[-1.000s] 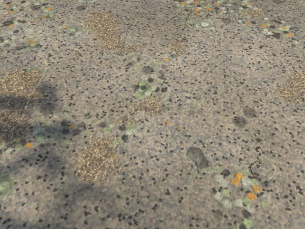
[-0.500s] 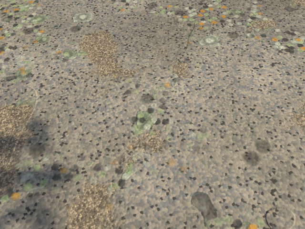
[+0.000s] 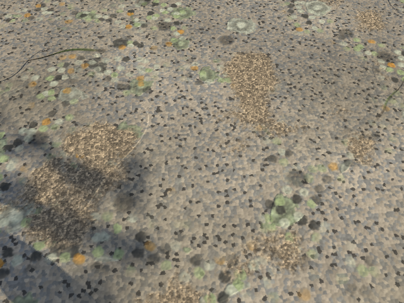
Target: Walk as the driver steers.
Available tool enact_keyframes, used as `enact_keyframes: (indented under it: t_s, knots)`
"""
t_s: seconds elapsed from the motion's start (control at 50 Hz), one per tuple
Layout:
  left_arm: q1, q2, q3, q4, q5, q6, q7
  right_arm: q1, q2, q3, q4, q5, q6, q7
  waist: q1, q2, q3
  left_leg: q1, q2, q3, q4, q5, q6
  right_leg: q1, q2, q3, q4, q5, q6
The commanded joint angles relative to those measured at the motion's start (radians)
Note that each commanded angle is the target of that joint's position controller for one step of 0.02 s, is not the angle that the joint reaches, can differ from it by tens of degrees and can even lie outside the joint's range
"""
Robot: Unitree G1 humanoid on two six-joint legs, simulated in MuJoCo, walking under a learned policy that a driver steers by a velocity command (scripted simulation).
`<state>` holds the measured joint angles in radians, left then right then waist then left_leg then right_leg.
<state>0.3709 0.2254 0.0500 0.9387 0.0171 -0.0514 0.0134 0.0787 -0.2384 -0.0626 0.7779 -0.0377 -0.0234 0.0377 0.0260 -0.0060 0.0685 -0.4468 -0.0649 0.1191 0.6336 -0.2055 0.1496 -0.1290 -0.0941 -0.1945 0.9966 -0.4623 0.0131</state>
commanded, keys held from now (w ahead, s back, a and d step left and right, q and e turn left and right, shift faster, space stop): q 0.16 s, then e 0.82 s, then w+e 0.02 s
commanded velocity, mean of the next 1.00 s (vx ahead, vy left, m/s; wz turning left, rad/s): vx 0.10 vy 0.00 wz -0.14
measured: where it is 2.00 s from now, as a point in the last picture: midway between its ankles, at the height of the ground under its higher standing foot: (251, 298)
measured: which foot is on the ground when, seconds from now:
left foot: down 0.00-0.48, up 0.50-0.92, down 0.94-1.00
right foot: up 0.00-0.46, down 0.48-0.94, up 0.96-1.00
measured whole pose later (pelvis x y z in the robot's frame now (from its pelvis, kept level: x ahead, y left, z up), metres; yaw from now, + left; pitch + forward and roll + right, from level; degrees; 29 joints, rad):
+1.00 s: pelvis +0.17 +0.02 +0.02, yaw -14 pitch +1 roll +0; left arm 0.21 0.30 0.09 0.78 0.02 0.06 0.00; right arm 0.21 -0.27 -0.03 0.77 -0.02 0.01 -0.05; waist 0.02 -0.04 0.04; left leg -0.24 -0.04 -0.04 0.48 -0.23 0.04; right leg -0.42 0.15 0.18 0.66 -0.35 -0.01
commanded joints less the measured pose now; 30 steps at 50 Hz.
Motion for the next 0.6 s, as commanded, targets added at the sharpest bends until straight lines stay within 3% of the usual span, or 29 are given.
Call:
enact_keyframes:
  t_s: [0.02, 0.04, 0.08, 0.12, 0.16, 0.18, 0.26, 0.32, 0.38, 0.44, 0.46, 0.48, 0.5, 0.52, 0.54, 0.56, 0.58, 0.6]
  knots:
    - [-0.113, 0.119, 0.018, -0.17, -0.02, -0.038, -0.007, 0.257, -0.238, -0.071, 0.016, 0.027, 0.009, -0.034, -0.11, 0.033, -0.187, 0.608, 0.403, -0.579, -0.298, 0.507, 0.255, -0.601, 0.03, 0.205, 0.445, 0.057, -0.002]
    - [-0.082, 0.112, 0.016, -0.149, -0.019, -0.041, 0.0, 0.219, -0.183, -0.056, 0.02, 0.031, 0.002, -0.037, -0.06, -0.032, -0.107, 0.47, 0.349, -0.467, -0.294, 0.699, 0.205, -0.535, 0.001, 0.207, 0.347, 0.089, 0.001]
    - [-0.05, 0.112, 0.018, -0.141, 0.019, -0.003, 0.002, 0.154, -0.132, -0.037, 0.007, 0.042, -0.008, -0.04, -0.002, -0.016, -0.087, 0.335, 0.254, -0.345, -0.308, 0.765, 0.141, -0.426, -0.015, 0.216, 0.237, 0.098, 0.015]
    - [-0.034, 0.1, 0.017, -0.149, 0.024, 0.031, -0.002, 0.164, -0.149, -0.037, 0.007, 0.041, -0.019, -0.036, 0.018, 0.006, -0.112, 0.302, 0.22, -0.312, -0.305, 0.86, 0.133, -0.397, 0.004, 0.204, 0.181, 0.111, 0.033]
    - [-0.061, 0.092, 0.014, -0.167, 0.019, 0.044, -0.003, 0.193, -0.179, -0.043, 0.008, 0.035, -0.02, -0.036, 0.011, 0.021, -0.128, 0.303, 0.197, -0.296, -0.295, 0.907, 0.117, -0.417, 0.016, 0.195, 0.121, 0.161, 0.042]
    - [-0.065, 0.092, 0.013, -0.167, 0.016, 0.047, -0.004, 0.202, -0.174, -0.04, 0.008, 0.033, -0.018, -0.037, 0.009, 0.033, -0.137, 0.318, 0.192, -0.277, -0.295, 0.915, 0.102, -0.428, 0.019, 0.187, 0.089, 0.193, 0.042]
    - [-0.141, 0.087, 0.003, -0.176, 0.011, 0.051, -0.008, 0.239, -0.123, -0.013, 0.027, 0.028, -0.013, -0.046, -0.03, 0.076, -0.128, 0.362, 0.183, -0.23, -0.314, 0.874, 0.023, -0.421, 0.015, 0.175, -0.079, 0.314, 0.017]
    - [-0.177, 0.079, -0.007, -0.17, -0.001, 0.05, -0.01, 0.25, -0.106, 0.004, 0.049, 0.017, -0.016, -0.056, -0.053, 0.083, -0.112, 0.4, 0.201, -0.198, -0.327, 0.851, 0.0, -0.366, 0.026, 0.173, -0.214, 0.36, -0.009]
    - [-0.18, 0.095, -0.006, -0.163, -0.002, 0.047, -0.006, 0.24, -0.123, 0.007, 0.064, 0.007, -0.012, -0.066, -0.057, 0.086, -0.086, 0.424, 0.236, -0.185, -0.291, 0.858, 0.008, -0.305, 0.064, 0.172, -0.295, 0.283, -0.037]
    - [-0.137, 0.118, 0.004, -0.159, 0.002, 0.039, -0.005, 0.223, -0.159, -0.006, 0.068, 0.019, 0.005, -0.081, -0.039, 0.079, -0.067, 0.471, 0.269, -0.202, -0.169, 0.897, 0.028, -0.275, 0.1, 0.16, -0.389, 0.164, -0.08]
    - [-0.094, 0.115, 0.006, -0.147, 0.004, 0.033, -0.004, 0.209, -0.167, -0.009, 0.066, 0.026, 0.009, -0.087, -0.012, 0.059, -0.075, 0.467, 0.254, -0.191, -0.092, 0.889, 0.013, -0.219, 0.109, 0.161, -0.477, 0.211, -0.099]
    - [-0.035, 0.134, 0.013, -0.137, 0.006, 0.024, -0.001, 0.199, -0.178, -0.014, 0.056, 0.03, 0.009, -0.091, 0.022, 0.013, -0.111, 0.412, 0.214, -0.162, 0.028, 0.798, -0.021, -0.101, 0.073, 0.226, -0.554, 0.465, -0.128]
    - [0.029, 0.221, 0.034, -0.138, 0.013, 0.017, 0.004, 0.192, -0.162, -0.01, 0.015, 0.028, 0.003, -0.093, 0.027, -0.107, -0.168, 0.258, 0.103, -0.103, 0.264, 0.414, -0.066, 0.042, -0.103, 0.46, -0.557, 0.93, -0.206]
    - [0.024, 0.255, 0.046, -0.135, -0.011, 0.029, -0.001, 0.219, -0.092, 0.001, -0.001, 0.031, 0.02, -0.082, 0.001, -0.263, -0.209, 0.031, -0.085, -0.073, 0.478, -0.409, -0.11, 0.123, -0.292, 0.707, -0.594, 1.268, -0.399]
    - [0.025, 0.215, 0.038, -0.131, -0.03, 0.035, -0.01, 0.222, -0.09, 0.008, 0.017, 0.004, 0.037, -0.078, -0.013, -0.116, -0.212, 0.029, -0.019, -0.179, 0.559, -0.44, -0.118, 0.066, -0.279, 0.695, -0.628, 1.076, -0.405]
    - [-0.039, 0.199, 0.04, -0.147, -0.021, 0.044, -0.009, 0.182, -0.098, 0.003, 0.016, 0.008, 0.044, -0.076, -0.02, -0.072, -0.115, -0.014, 0.0, -0.183, 0.59, -0.377, -0.131, -0.02, -0.22, 0.623, -0.655, 0.9, -0.378]
    - [-0.102, 0.169, 0.033, -0.163, -0.013, 0.058, -0.006, 0.154, -0.11, -0.001, 0.01, 0.011, 0.047, -0.074, -0.038, -0.032, -0.066, -0.033, 0.026, -0.184, 0.55, -0.315, -0.142, -0.08, -0.157, 0.566, -0.685, 0.738, -0.331]
    - [-0.129, 0.158, 0.031, -0.174, -0.014, 0.065, -0.002, 0.135, -0.122, -0.005, -0.001, 0.009, 0.052, -0.071, -0.044, -0.046, -0.051, -0.037, 0.039, -0.178, 0.505, -0.27, -0.154, -0.103, -0.113, 0.534, -0.704, 0.642, -0.296]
